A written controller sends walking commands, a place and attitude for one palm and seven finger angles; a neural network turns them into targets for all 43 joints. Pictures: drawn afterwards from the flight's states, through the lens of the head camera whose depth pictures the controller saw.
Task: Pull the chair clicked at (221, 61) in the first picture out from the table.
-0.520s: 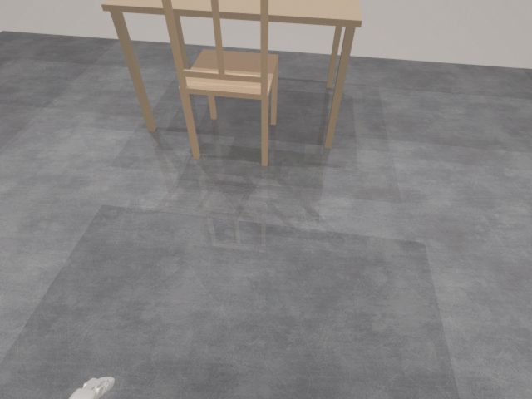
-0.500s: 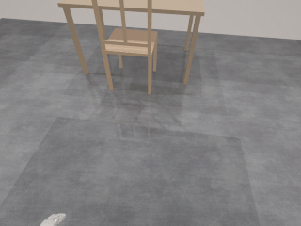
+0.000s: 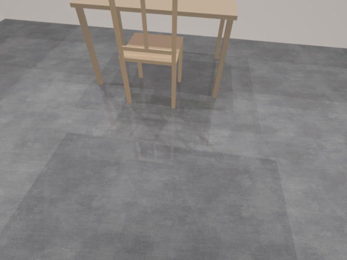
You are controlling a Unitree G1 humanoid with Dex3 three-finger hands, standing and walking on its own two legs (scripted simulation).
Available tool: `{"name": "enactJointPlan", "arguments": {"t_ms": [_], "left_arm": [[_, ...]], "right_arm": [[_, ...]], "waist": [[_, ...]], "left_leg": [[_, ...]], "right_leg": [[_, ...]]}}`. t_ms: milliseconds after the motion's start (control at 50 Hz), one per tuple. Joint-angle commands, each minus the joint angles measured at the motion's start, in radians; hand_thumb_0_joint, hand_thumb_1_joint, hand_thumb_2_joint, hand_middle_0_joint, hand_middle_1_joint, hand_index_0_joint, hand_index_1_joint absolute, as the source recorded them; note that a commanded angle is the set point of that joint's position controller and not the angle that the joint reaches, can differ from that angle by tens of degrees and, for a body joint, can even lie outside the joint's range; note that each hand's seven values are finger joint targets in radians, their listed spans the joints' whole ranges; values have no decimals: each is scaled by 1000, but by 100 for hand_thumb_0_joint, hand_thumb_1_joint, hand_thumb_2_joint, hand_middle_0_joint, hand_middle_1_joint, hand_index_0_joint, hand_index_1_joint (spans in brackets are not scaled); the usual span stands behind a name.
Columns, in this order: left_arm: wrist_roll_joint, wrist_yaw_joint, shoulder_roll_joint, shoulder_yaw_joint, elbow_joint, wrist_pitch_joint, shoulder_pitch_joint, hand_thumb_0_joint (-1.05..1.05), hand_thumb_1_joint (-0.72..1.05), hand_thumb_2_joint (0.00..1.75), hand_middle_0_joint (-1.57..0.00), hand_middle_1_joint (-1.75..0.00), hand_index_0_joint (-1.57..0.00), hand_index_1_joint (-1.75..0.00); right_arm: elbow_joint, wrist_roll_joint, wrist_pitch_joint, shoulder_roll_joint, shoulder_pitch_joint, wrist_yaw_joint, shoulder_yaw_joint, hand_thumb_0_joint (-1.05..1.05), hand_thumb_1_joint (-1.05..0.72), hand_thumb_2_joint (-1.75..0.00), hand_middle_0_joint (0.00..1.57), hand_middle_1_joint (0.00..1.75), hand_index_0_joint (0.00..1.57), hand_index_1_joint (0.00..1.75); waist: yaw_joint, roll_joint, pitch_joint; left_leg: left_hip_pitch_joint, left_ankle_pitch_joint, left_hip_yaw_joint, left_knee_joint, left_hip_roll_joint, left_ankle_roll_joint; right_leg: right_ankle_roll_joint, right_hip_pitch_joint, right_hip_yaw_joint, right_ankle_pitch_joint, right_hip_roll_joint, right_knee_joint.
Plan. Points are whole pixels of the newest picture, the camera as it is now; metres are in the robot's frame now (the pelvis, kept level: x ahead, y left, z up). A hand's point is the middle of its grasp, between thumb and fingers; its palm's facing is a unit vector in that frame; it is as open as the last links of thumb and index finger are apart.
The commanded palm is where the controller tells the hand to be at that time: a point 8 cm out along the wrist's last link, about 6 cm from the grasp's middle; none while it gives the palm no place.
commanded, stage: stand and wait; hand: left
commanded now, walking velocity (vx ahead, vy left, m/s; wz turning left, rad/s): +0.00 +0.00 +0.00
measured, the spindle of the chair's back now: (144, 23) +1.46 +0.28 -0.07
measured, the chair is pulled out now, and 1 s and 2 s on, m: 0.00 0.00 0.00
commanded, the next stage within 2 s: look at it before walking up in 0.56 s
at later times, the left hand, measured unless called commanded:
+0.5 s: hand out of the picture +0.06 +0.25 -0.15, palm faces -0.04 -0.95 -0.32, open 7.4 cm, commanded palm none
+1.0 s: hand out of the picture +0.06 +0.25 -0.16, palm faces -0.05 -0.95 -0.32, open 7.4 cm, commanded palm none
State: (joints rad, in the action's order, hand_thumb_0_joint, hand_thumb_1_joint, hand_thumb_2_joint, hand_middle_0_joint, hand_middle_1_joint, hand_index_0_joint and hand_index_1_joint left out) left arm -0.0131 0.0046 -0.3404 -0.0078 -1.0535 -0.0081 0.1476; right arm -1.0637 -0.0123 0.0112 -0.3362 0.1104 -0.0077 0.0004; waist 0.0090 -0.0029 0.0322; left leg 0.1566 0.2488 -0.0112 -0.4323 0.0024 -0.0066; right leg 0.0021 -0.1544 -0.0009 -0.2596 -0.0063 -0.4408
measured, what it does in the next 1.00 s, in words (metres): stands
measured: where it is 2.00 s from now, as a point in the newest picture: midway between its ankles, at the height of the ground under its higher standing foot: outside the picture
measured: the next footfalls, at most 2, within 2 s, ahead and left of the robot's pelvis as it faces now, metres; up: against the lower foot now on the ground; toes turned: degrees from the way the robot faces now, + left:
none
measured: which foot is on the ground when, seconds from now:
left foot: down 0.00-1.00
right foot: down 0.00-1.00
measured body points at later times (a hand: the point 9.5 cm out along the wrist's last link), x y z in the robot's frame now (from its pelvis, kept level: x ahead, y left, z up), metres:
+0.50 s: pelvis -0.02 +0.00 +0.00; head -0.01 +0.00 +0.45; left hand +0.06 +0.29 -0.13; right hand +0.06 -0.29 -0.13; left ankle -0.01 +0.12 -0.74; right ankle -0.01 -0.12 -0.74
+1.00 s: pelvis -0.01 +0.01 +0.00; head -0.01 +0.01 +0.45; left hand +0.06 +0.30 -0.13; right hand +0.07 -0.29 -0.13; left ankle -0.01 +0.12 -0.74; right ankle -0.01 -0.12 -0.74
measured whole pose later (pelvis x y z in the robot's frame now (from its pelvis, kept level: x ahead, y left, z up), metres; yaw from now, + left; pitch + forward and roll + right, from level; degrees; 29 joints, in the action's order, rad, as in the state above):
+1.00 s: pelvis -0.01 +0.01 +0.00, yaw -1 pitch -2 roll +0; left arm -0.02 0.01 -0.34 -0.01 -1.09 0.00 0.14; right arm -1.12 -0.01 0.02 -0.33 0.11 0.00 0.00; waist 0.00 -0.01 0.03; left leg 0.14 0.21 0.00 -0.38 0.00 0.00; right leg 0.01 -0.14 -0.01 -0.21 -0.01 -0.38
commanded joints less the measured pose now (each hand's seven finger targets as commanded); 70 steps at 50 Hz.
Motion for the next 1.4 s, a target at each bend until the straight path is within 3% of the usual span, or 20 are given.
{"name": "enactJointPlan", "arguments": {"t_ms": [0, 80, 540, 840, 1200, 1240, 1280, 1320, 1340, 1380], "left_arm": [[5, -18, -205, 46, 64, 31, -48, 0, 90, 90, -20, -30, -20, -30], [5, -16, -207, 43, 52, 29, -53, 0, 90, 90, -20, -30, -20, -30], [2, -13, -203, 39, 33, 30, -50, 0, 90, 90, -20, -30, -20, -30], [3, -16, -201, 36, 24, 33, -38, 0, 90, 90, -20, -30, -20, -30], [0, -16, -204, 36, 24, 32, -43, 0, 90, 90, -20, -30, -20, -30], [1, -21, -82, 9, -7, 13, 29, 0, 90, 90, -20, -30, -20, -30], [-8, -14, -87, 16, -10, 2, 68, 0, 90, 90, -20, -30, -20, -30], [-12, -6, -106, 28, -4, -1, 99, 0, 90, 90, -20, -30, -20, -30], [-13, -5, -116, 36, -2, -1, 121, 0, 90, 90, -20, -30, -20, -30], [-13, -9, -146, 55, 4, 6, 183, 0, 90, 90, -20, -30, -20, -30]], "right_arm": [[63, 1, 24, -199, -56, -11, 42, 0, -90, -90, 20, 30, 20, 30], [48, 1, 22, -205, -53, -9, 39, 0, -90, -90, 20, 30, 20, 30], [11, 3, 23, -204, -36, -4, 38, 0, -90, -90, 20, 30, 20, 30], [8, 5, 26, -207, -38, -5, 38, 0, -90, -90, 20, 30, 20, 30], [10, 6, 25, -211, -47, -5, 36, 0, -90, -90, 20, 30, 20, 30], [-19, -2, 5, -82, 14, 3, 5, 0, -90, -90, 20, 30, 20, 30], [-17, -9, -8, -79, 42, 8, 10, 0, -90, -90, 20, 30, 20, 30], [-2, -14, -14, -77, 46, 11, 13, 0, -90, -90, 20, 30, 20, 30], [6, -15, -14, -66, 52, 12, 14, 0, -90, -90, 20, 30, 20, 30], [32, -12, -12, -34, 59, 13, 18, 0, -90, -90, 20, 30, 20, 30]], "waist": [[-6, -3, -100], [-7, -5, -64], [-7, -2, -40], [-6, 7, -75], [-6, -4, -67], [-4, -6, -69], [3, -27, -14], [14, -56, 54], [20, -90, 82], [38, -205, 81]], "left_leg": [[-38, -242, -72, 62, 111, 39], [-21, -184, -75, 85, 112, 38], [-4, -113, -88, 119, 112, 35], [-43, -205, -82, 114, 123, 36], [-53, -210, -83, 131, 124, 36], [-28, -73, -68, 114, 107, 21], [54, 166, -77, 103, 85, 31], [157, 288, -69, 54, 54, 34], [216, 302, -48, -5, 28, 32], [310, 224, 34, -198, 2, 25]], "right_leg": [[-40, 19, -93, 239, -117, 69], [-37, 0, -97, 173, -113, 89], [-32, -22, -114, 75, -111, 130], [-29, 9, -99, 187, -115, 114], [-25, 14, -97, 189, -114, 124], [-4, 16, -79, 22, -109, 115], [-11, -23, -96, -216, -106, 125], [-32, -46, -137, -350, -123, 152], [-51, -40, -175, -405, -150, 176], [-110, 20, -295, -483, -265, 265]]}}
